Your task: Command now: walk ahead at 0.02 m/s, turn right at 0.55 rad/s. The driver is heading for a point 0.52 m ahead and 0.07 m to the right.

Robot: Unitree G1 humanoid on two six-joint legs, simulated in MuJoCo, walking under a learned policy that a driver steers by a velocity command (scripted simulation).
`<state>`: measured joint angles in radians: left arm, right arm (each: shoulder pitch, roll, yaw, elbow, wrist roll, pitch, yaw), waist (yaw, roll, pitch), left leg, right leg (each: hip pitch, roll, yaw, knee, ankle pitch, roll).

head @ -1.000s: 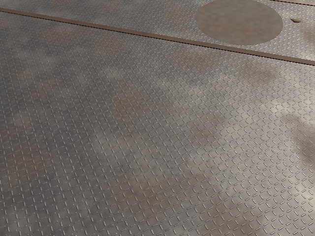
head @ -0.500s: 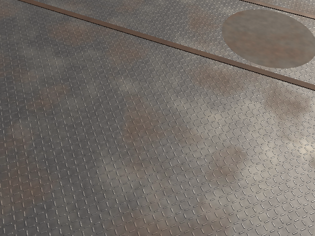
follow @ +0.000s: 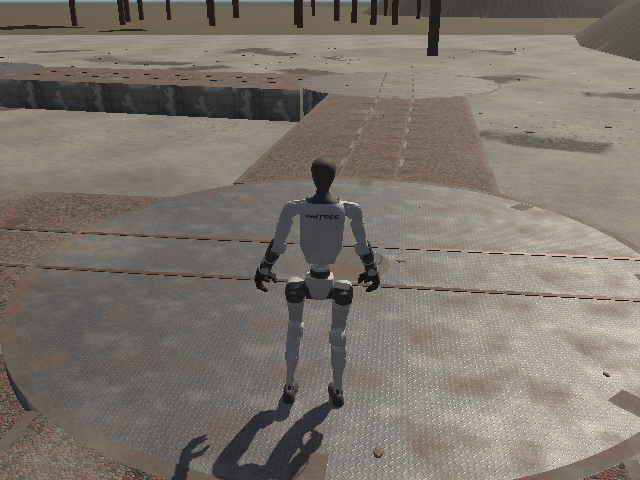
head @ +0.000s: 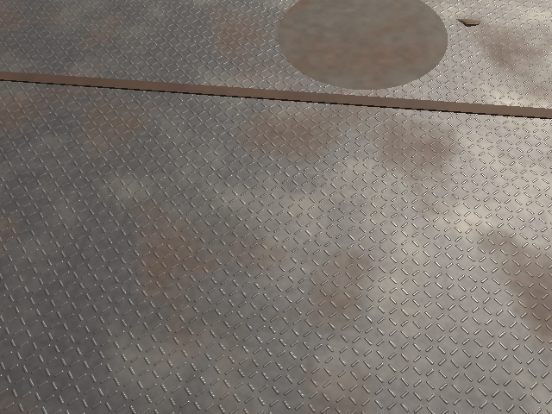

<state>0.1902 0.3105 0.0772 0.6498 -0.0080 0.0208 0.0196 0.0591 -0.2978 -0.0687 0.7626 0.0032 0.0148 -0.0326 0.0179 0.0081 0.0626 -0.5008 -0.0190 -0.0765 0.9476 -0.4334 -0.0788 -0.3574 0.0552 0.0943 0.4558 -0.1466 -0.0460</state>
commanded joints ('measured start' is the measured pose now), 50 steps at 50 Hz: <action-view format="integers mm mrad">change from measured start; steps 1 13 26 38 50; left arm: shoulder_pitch -15 21 -68 120 207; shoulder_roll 175 189 83 101 137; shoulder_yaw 53 64 14 3 24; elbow -78 -106 -143 -50 56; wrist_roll -2 -5 -15 11 -1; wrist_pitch -1 4 28 -82 -99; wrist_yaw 18 10 -25 -17 -5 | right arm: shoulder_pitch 41 44 111 36 -109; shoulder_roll -62 -165 -203 -137 -42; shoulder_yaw -14 -45 -58 -31 21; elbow -39 -66 -61 -53 -124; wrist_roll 2 -49 10 16 23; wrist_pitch -8 -31 -10 -92 -95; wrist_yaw -2 6 4 70 112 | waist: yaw -14 17 -85 16 65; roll -133 182 187 -163 -76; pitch -213 -125 -100 16 79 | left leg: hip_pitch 49 297 380 -334 -204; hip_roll -18 418 312 151 63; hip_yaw -4 -402 -30 46 96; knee -120 -675 -707 107 -357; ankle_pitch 65 412 138 198 476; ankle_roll -18 369 290 82 113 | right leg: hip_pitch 170 -241 -81 368 413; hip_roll -220 13 -84 -299 -315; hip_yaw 253 76 -140 213 -153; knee -87 678 304 -307 -333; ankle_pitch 313 -428 -262 -147 242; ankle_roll -179 82 103 -169 -109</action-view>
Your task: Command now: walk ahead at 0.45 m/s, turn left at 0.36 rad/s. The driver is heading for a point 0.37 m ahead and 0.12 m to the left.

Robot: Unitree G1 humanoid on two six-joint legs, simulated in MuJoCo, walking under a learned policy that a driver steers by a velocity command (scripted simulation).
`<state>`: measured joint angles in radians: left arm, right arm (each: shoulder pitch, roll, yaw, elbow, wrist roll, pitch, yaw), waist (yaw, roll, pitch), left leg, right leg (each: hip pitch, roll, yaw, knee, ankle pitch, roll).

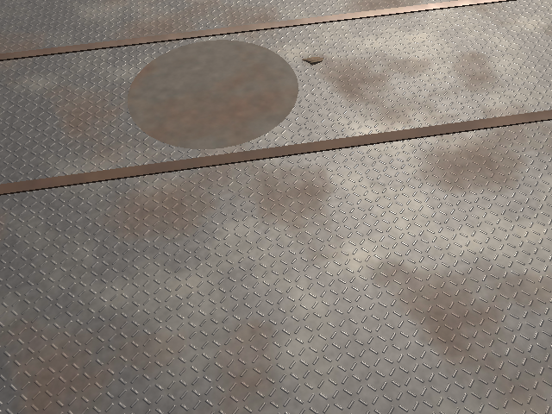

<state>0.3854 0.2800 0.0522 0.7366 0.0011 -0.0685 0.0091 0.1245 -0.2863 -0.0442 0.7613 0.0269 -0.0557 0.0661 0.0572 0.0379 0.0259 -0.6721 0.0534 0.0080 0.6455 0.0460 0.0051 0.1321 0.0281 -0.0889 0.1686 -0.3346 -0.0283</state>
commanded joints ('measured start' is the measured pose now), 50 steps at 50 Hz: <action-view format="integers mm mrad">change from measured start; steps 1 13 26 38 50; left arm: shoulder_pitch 6 -76 -191 -198 -210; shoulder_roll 174 163 104 87 59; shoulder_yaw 51 22 9 -2 5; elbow -27 -128 -147 -131 -108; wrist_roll -11 10 6 16 10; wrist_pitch -5 2 23 16 36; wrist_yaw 9 23 18 4 6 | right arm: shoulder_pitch -172 22 13 64 67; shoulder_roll -59 -160 -125 -78 -64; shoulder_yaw -5 -53 -22 -2 -5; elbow -130 -150 -70 -6 71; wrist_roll -1 -27 -30 -38 -31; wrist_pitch -26 10 53 82 75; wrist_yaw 18 -48 -66 -77 -90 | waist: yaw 14 -31 -70 -66 -62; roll -111 -21 73 -91 -29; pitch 103 -97 -119 -71 -60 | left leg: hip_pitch -13 427 410 390 436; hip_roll -22 118 93 -39 -30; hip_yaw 26 -324 -285 -144 -145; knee -71 -341 -225 -175 -180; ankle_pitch -38 299 36 -234 -127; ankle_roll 48 314 216 39 16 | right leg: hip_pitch -46 -667 -489 -333 -289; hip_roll -293 -96 -64 -100 -78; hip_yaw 13 179 144 188 167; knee -8 1065 440 303 328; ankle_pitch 550 -92 146 271 369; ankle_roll -116 88 87 11 -6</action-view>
